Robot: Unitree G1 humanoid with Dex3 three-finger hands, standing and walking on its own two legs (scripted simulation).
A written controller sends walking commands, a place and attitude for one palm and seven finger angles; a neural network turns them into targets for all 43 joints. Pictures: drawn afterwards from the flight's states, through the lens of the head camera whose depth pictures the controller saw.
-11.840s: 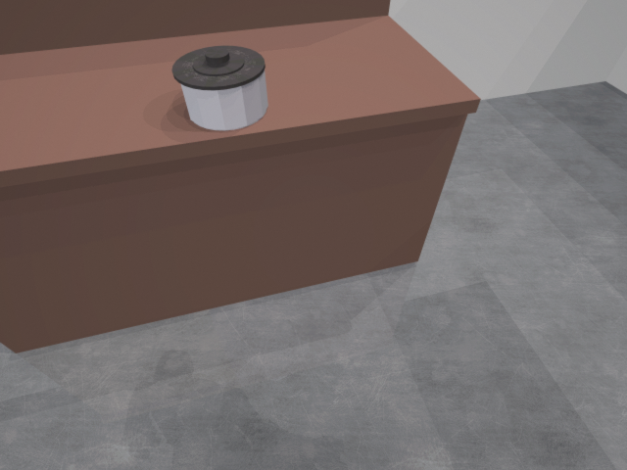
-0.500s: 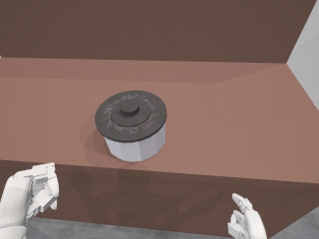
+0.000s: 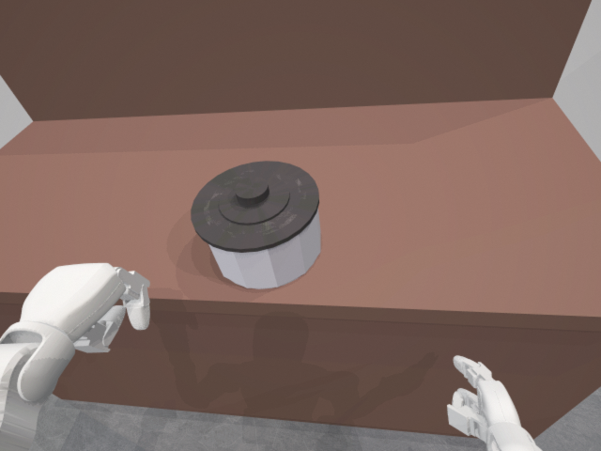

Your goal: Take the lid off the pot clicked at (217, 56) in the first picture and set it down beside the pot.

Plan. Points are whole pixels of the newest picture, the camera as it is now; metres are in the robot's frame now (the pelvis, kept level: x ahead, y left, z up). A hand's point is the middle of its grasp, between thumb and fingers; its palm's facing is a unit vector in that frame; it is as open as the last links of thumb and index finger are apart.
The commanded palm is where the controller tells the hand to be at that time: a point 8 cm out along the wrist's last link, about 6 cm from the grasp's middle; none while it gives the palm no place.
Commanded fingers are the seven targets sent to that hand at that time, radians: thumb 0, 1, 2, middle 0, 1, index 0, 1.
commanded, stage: reach forward and open the fingers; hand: left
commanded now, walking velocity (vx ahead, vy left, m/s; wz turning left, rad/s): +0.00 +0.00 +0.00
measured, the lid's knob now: (252, 190) +0.47 +0.13 +0.11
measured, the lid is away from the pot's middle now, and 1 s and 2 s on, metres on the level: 0.00 0.00 0.00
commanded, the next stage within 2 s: move the open hand above the knob in 0.62 s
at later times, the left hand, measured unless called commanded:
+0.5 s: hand (80, 273) +0.26 +0.28 +0.17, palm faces -0.05 -0.03 -1.00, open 9.4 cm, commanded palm +0.23 +0.27 +0.23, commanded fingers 0.00 -0.31 1.51 -0.85 -0.08 -0.85 -0.08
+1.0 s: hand (112, 245) +0.29 +0.26 +0.18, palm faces -0.07 -0.01 -1.00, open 9.9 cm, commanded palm +0.27 +0.25 +0.24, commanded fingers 0.00 -0.32 1.55 -0.86 -0.08 -0.86 -0.08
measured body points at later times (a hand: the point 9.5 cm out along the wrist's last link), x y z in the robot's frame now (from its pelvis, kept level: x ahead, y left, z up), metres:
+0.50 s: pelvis -0.03 +0.03 +0.00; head -0.02 -0.01 +0.45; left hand +0.25 +0.28 +0.22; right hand +0.20 -0.17 -0.09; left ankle +0.07 +0.11 -0.73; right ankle -0.03 -0.11 -0.73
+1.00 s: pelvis -0.03 +0.03 +0.00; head -0.02 +0.00 +0.45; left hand +0.29 +0.25 +0.23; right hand +0.19 -0.18 -0.09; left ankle +0.07 +0.11 -0.73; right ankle -0.03 -0.11 -0.73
